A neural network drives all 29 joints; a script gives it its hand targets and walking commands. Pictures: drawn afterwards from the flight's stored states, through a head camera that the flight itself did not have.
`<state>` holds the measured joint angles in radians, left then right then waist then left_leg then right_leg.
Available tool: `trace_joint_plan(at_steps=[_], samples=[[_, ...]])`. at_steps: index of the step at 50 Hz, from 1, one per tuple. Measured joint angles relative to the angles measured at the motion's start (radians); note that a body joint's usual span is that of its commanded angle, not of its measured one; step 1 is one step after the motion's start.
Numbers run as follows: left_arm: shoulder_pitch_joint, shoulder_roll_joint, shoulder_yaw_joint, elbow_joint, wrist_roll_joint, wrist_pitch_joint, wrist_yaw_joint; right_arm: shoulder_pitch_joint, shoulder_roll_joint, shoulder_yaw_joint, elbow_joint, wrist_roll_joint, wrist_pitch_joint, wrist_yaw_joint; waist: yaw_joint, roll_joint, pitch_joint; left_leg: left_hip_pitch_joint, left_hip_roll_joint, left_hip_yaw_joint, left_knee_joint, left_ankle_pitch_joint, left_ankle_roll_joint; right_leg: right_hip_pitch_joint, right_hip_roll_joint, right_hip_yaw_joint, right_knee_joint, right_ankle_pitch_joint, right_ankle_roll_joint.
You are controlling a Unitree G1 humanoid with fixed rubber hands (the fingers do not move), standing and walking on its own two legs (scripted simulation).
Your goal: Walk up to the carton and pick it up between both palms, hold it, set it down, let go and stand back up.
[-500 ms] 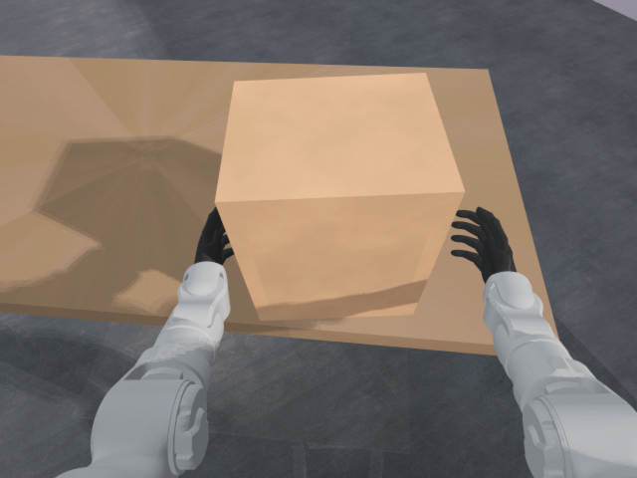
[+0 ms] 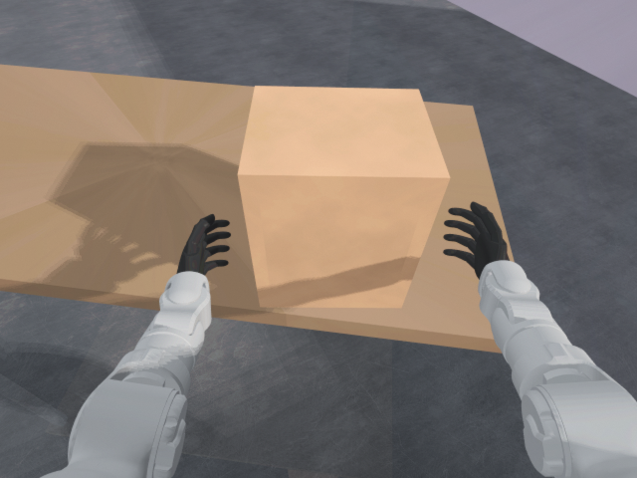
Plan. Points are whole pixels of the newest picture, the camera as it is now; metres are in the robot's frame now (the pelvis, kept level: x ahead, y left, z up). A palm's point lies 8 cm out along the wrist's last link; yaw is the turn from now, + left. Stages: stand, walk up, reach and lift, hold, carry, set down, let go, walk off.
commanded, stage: set down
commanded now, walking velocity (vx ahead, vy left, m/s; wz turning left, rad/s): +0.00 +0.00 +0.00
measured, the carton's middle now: (333, 205) +0.51 -0.01 +0.05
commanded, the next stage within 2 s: none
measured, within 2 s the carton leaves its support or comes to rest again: neither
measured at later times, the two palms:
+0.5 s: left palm (182, 353) +0.29 +0.19 +0.00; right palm (523, 366) +0.26 -0.24 +0.01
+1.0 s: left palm (168, 372) +0.26 +0.20 +0.01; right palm (527, 411) +0.21 -0.22 +0.01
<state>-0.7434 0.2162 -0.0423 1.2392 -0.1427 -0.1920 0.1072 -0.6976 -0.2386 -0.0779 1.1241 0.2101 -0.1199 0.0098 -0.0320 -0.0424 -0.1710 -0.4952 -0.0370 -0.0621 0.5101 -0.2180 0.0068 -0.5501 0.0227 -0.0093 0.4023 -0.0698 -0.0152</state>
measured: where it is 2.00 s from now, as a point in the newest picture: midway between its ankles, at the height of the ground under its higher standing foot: outside the picture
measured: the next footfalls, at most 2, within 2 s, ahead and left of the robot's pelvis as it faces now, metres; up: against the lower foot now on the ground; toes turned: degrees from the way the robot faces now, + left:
none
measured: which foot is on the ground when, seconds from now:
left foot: down 0.00-1.00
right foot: down 0.00-1.00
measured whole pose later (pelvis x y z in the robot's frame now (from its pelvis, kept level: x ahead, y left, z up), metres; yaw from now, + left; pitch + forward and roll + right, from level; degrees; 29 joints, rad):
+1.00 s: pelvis +0.01 -0.01 +0.01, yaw +0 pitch -2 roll +0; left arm 0.07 0.21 0.02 0.30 -0.14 0.11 0.07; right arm 0.23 -0.16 0.01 0.28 0.24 -0.01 -0.02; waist -0.03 -0.04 -0.03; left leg -0.16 -0.03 -0.06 0.44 -0.24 0.01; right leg -0.25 0.03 -0.01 0.40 -0.12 -0.03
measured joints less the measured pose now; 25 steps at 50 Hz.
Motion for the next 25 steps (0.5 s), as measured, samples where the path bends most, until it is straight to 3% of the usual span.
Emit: trace_joint_plan(at_steps=[4, 10, 16, 25], samples=[[0.014, -0.004, 0.0, -0.007, 0.0, -0.006, -0.006, 0.024, 0.001, 0.0, 0.0, 0.0, -0.014, 0.0, 0.0, 0.01, 0.0, 0.002, 0.004, 0.0, 0.0, -0.011, 0.0, 0.0, 0.005, 0.0, 0.0, 0.005, -0.008], [0.171, -0.032, 0.012, -0.2, 0.0, -0.013, -0.053, 0.184, 0.001, 0.029, -0.03, 0.02, -0.107, -0.006, 0.0, 0.04, 0.01, 0.032, 0.007, 0.0, -0.009, -0.028, 0.0, 0.026, 0.007, 0.0, 0.0, -0.02, -0.006], [0.425, -0.055, 0.059, -0.504, 0.0, 0.027, -0.085, 0.485, 0.002, 0.083, -0.265, 0.039, -0.19, -0.027, 0.0, 0.043, 0.062, 0.097, 0.007, 0.0, -0.02, -0.038, 0.0, 0.085, 0.007, 0.0, 0.0, -0.035, -0.001], [0.672, -0.043, 0.059, -0.716, 0.0, 0.082, -0.055, 0.7, 0.005, 0.084, -0.563, 0.039, -0.154, -0.028, 0.0, 0.016, 0.085, 0.162, 0.007, 0.0, -0.029, -0.029, 0.0, 0.147, 0.007, 0.0, 0.0, -0.029, -0.006]])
